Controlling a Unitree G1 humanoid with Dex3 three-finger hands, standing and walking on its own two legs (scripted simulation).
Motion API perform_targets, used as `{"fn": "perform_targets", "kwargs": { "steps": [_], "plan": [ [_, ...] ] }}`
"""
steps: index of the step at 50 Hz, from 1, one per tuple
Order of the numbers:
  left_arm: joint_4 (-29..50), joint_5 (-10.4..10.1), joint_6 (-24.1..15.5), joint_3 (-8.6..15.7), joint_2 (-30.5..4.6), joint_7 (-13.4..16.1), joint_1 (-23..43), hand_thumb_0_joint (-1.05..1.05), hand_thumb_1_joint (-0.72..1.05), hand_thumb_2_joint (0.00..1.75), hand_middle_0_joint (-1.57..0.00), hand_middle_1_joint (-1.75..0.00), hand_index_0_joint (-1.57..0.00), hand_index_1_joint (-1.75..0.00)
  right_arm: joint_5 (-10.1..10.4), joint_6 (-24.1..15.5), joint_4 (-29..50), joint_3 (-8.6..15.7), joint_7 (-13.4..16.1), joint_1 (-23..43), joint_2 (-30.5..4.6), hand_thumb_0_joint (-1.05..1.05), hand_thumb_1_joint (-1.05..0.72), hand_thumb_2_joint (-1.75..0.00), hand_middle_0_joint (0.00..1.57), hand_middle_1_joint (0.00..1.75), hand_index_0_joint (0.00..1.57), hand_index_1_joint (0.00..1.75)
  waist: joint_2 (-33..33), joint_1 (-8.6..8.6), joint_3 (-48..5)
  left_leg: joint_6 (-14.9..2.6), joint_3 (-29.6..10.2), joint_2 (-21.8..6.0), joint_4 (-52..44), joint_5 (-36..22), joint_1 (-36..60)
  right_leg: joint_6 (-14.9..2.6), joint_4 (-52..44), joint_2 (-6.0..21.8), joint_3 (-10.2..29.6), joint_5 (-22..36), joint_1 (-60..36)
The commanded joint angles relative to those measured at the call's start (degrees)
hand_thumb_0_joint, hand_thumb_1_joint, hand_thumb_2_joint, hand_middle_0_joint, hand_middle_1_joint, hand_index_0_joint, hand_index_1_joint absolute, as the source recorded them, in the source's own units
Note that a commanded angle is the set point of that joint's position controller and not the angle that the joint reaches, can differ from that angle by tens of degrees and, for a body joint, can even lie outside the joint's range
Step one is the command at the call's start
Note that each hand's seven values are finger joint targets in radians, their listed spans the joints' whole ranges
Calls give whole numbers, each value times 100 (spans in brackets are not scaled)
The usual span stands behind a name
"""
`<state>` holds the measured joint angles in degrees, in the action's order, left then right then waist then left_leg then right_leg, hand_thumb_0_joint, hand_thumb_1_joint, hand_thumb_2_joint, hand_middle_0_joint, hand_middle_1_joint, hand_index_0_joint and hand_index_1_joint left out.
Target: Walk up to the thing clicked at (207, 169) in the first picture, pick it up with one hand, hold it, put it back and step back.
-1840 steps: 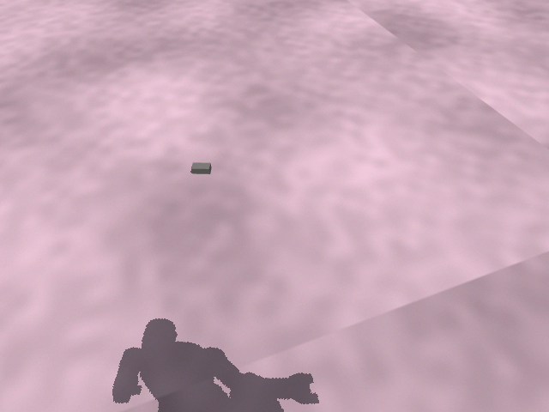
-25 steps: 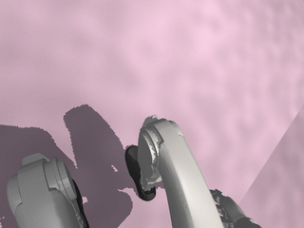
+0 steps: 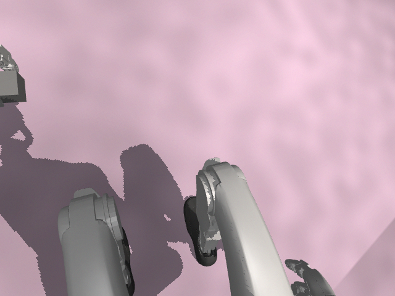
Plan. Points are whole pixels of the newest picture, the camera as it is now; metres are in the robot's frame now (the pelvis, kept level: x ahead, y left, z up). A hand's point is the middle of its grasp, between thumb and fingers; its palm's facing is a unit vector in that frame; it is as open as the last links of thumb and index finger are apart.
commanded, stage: lift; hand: left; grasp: from above
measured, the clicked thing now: out of the picture +0.53 +0.31 -0.16
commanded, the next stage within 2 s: hold in 1.28 s
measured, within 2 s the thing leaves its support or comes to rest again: neither
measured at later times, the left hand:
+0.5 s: hand out of the picture +0.42 +0.29 +0.07, palm faces -0.44 -0.08 -0.89, open 7.4 cm
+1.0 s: hand out of the picture +0.36 +0.26 +0.23, palm faces -0.44 -0.09 -0.89, open 7.4 cm
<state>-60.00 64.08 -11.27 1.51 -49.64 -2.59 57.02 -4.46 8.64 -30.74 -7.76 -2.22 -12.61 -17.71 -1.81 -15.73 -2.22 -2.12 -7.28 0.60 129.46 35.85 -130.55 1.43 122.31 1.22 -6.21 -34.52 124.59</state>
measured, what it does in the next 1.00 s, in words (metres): rises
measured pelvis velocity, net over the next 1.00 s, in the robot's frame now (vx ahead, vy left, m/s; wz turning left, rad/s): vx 0.05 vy -0.01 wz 0.12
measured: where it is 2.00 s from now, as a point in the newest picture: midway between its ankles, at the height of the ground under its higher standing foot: (163, 258)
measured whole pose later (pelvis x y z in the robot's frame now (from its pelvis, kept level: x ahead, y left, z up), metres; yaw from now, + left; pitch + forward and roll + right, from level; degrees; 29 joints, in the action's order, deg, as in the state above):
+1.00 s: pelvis +0.05 -0.01 +0.31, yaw +7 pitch +17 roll -2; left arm -49.1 58.5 -6.0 -8.3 -26.7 7.0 22.2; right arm 2.2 -0.3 -41.3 1.8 3.9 -13.9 -14.4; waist -2.6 -4.8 -8.4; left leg -0.4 -0.9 -1.6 66.5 26.9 -56.5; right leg 0.7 63.6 -0.2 -1.2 -25.0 55.5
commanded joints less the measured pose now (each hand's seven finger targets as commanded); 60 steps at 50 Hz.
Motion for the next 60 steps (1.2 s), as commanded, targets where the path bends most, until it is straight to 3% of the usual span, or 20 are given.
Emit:
{"fn": "perform_targets", "kwargs": {
  "steps": [1,3,7,11,12,13,16,25,27,30,35,36,38,40,46,48,50,55,57,60],
  "plan": [
    [1507,-223,-22,333,-1305,189,1859,0,92,21,-115,-33,-123,-25,84,35,58,704,100,-1047,-1398,0,-90,-90,20,30,20,30,-2325,139,-4753,83,230,1,-1921,-874,4175,-499,-1372,-234,-101,792,-1968],
    [1493,-371,-2,217,-1003,163,1584,0,94,22,-116,-34,-124,-26,139,18,-9,771,116,-1030,-1330,0,-90,-90,20,30,20,30,-2119,151,-4587,59,215,-1,-2112,-821,4173,-474,-1491,-215,-76,823,-2057],
    [1953,-483,-24,208,-865,171,1549,0,94,20,-115,-35,-123,-26,196,-3,-85,886,157,-924,-1210,0,-90,-90,20,30,20,30,-1823,253,-4735,12,296,-18,-2324,-879,4444,-442,-1812,-201,31,908,-2412],
    [2000,-548,64,258,-816,298,1110,0,90,14,-111,-31,-120,-21,305,-30,-54,964,241,-788,-1138,0,-90,-90,20,30,20,30,-1526,429,-4609,3,222,-35,-2916,-429,4674,-385,-2142,-200,49,728,-2848],
    [1884,-566,102,212,-689,317,960,0,91,12,-111,-29,-120,-20,324,-42,-62,980,261,-679,-1129,0,-89,-90,20,30,20,30,-1520,433,-4345,25,107,-23,-3090,-209,4686,-390,-2176,-201,40,582,-2770],
    [2106,-596,125,135,-541,329,932,0,89,11,-110,-29,-119,-19,349,-63,-39,993,278,-645,-1080,0,-89,-90,20,30,20,30,-1578,478,-4472,21,99,-71,-3293,-127,4922,-358,-2256,-212,45,593,-2933],
    [2223,-620,252,128,-462,389,560,0,88,11,-110,-27,-119,-18,426,-118,-58,1022,319,-537,-962,0,-90,-90,20,30,20,30,-1472,585,-4614,20,127,-98,-3650,-280,5281,-301,-2539,-241,77,774,-3498],
    [2815,-882,537,-29,75,409,-685,0,86,9,-108,-27,-118,-18,579,-334,-186,1083,500,-211,-708,0,-90,-90,20,30,20,30,-954,813,-3981,50,184,-141,-4885,-358,6312,-260,-3830,-278,197,784,-4876],
    [2982,-854,524,-21,121,458,-783,0,86,8,-108,-28,-118,-18,593,-416,-226,1093,559,-230,-654,0,-90,-90,20,30,20,30,-833,834,-4013,48,256,-130,-5078,-524,6616,-265,-4161,-280,266,882,-5245],
    [2867,-841,507,-44,258,559,-1124,0,87,10,-109,-30,-118,-20,623,-546,-284,1075,622,-236,-565,0,-90,-90,20,30,20,30,-642,869,-3597,47,333,-111,-5441,-632,6889,-260,-4667,-288,354,910,-5750],
    [2471,-759,494,-327,715,804,-1301,0,87,14,-110,-31,-119,-22,660,-782,-441,1079,670,-252,-483,0,-90,-90,20,30,20,30,-442,863,-2910,52,343,-94,-6172,-382,7319,-242,-5494,-297,484,689,-6400],
    [2319,-773,507,-274,682,841,-1541,0,88,15,-111,-31,-120,-23,665,-814,-460,1109,667,-169,-495,0,-90,-90,20,30,20,30,-360,983,-2830,51,349,-97,-6322,-349,7438,-238,-5665,-297,505,636,-6557],
    [2253,-736,511,-325,774,909,-1650,0,87,17,-111,-31,-119,-23,662,-884,-476,1128,667,-164,-492,0,-90,-90,20,30,20,30,-394,1011,-2722,73,333,-97,-6585,-393,7669,-227,-5910,-303,538,674,-6786],
    [2225,-696,512,-481,976,967,-1617,0,87,16,-111,-31,-119,-23,677,-937,-506,1161,667,-185,-485,0,-90,-90,20,30,20,30,-383,987,-2583,82,368,-112,-6815,-520,7945,-230,-6170,-306,551,776,-6972],
    [2112,-606,509,-444,943,1208,-1570,0,86,16,-111,-32,-119,-24,690,-1046,-563,1192,654,-264,-478,0,-90,-90,20,30,20,30,-312,1055,-2431,85,561,-45,-7346,-995,8623,-212,-6892,-307,637,1056,-7776],
    [2055,-560,553,-556,1077,1269,-1582,0,85,19,-111,-33,-119,-26,693,-1057,-602,1202,650,-352,-462,0,-90,-90,20,30,20,30,-273,1031,-2426,100,614,-36,-7455,-1408,8903,-216,-7076,-312,648,1409,-8019],
    [1992,-552,600,-452,992,1328,-1671,0,86,17,-109,-35,-117,-26,681,-1065,-653,1248,646,-398,-479,0,-90,-90,20,30,20,30,-297,1120,-2459,128,612,-50,-7605,-1765,9171,-217,-7170,-313,636,1734,-8256],
    [1856,-580,723,-661,1295,1311,-1798,0,85,16,-106,-38,-116,-28,685,-1044,-626,1270,615,-443,-462,0,-90,-90,20,30,20,30,-100,1155,-2279,119,624,-24,-7951,-2127,9486,-202,-7548,-311,672,2085,-8757],
    [1871,-602,777,-638,1249,1273,-1940,0,85,19,-107,-38,-117,-29,689,-1030,-593,1310,607,-390,-492,0,-90,-90,20,30,20,30,-147,1237,-2251,128,677,-14,-8123,-2224,9705,-213,-7705,-304,667,2157,-8956],
    [1998,-649,816,-732,1357,1191,-1941,0,85,16,-106,-39,-116,-29,700,-998,-560,1309,609,-340,-478,0,-90,-90,20,30,20,30,-116,1215,-2120,137,642,-39,-8366,-2260,9912,-218,-7890,-330,641,2164,-9074]
  ]
}}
